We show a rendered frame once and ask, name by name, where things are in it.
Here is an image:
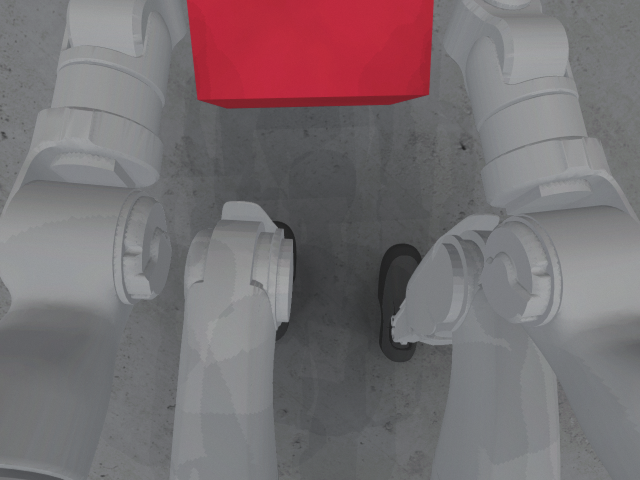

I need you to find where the robot right upper arm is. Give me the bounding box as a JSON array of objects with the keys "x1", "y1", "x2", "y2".
[{"x1": 480, "y1": 205, "x2": 640, "y2": 480}]

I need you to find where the carton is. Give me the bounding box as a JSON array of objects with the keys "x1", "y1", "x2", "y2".
[{"x1": 187, "y1": 0, "x2": 434, "y2": 109}]

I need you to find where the robot left thigh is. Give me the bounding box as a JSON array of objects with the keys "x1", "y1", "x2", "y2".
[{"x1": 169, "y1": 220, "x2": 294, "y2": 480}]

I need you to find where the robot thigh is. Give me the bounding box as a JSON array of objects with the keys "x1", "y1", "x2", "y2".
[
  {"x1": 425, "y1": 230, "x2": 560, "y2": 480},
  {"x1": 169, "y1": 220, "x2": 294, "y2": 480}
]

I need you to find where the robot left upper arm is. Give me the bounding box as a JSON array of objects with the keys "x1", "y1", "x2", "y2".
[{"x1": 0, "y1": 180, "x2": 172, "y2": 480}]

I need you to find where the robot right thigh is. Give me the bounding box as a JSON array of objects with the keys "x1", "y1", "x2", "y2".
[{"x1": 425, "y1": 230, "x2": 560, "y2": 480}]

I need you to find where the robot right forearm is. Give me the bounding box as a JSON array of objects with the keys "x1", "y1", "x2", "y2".
[{"x1": 443, "y1": 0, "x2": 640, "y2": 225}]

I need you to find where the robot left forearm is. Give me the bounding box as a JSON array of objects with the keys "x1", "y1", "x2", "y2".
[{"x1": 0, "y1": 0, "x2": 187, "y2": 287}]

